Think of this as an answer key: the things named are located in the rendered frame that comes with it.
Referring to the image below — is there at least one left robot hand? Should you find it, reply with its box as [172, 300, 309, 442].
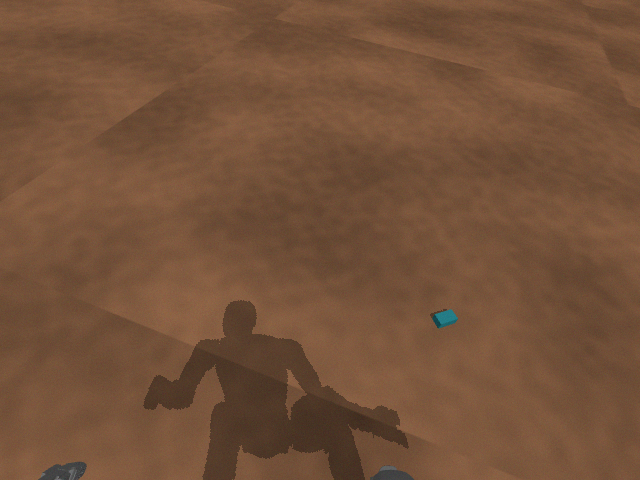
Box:
[38, 462, 87, 480]

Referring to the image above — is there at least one small box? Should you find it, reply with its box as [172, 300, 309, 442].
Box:
[432, 309, 458, 329]

